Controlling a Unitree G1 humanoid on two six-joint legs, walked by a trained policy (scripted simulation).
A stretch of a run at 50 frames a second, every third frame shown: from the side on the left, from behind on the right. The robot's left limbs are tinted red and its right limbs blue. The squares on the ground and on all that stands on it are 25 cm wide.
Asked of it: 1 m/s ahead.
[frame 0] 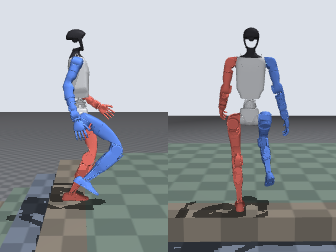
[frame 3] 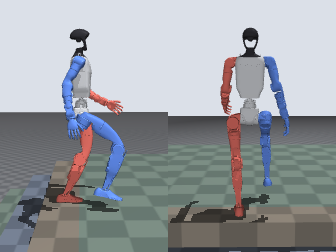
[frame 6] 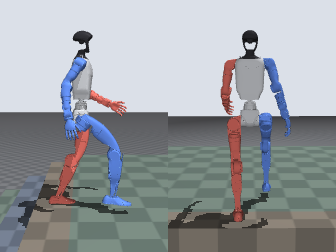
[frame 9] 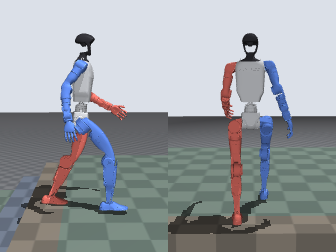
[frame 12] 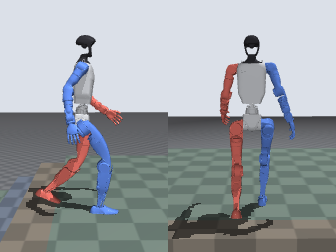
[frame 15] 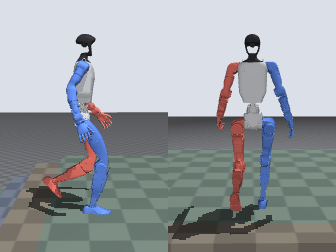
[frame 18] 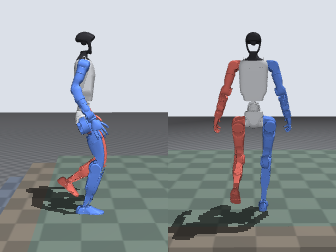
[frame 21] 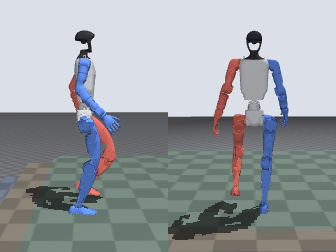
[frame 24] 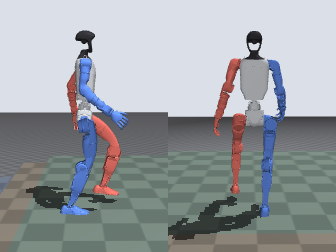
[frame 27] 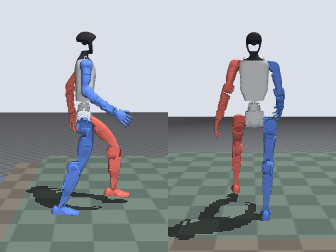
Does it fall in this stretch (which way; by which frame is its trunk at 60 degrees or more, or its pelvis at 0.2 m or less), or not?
no
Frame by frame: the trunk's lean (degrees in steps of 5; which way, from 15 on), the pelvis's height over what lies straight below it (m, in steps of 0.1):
0: 5, 0.7
3: 0, 0.8
6: 0, 0.8
9: 5, 0.8
12: 5, 0.7
15: 0, 0.8
18: 0, 0.8
21: 0, 0.8
24: 0, 0.8
27: 0, 0.8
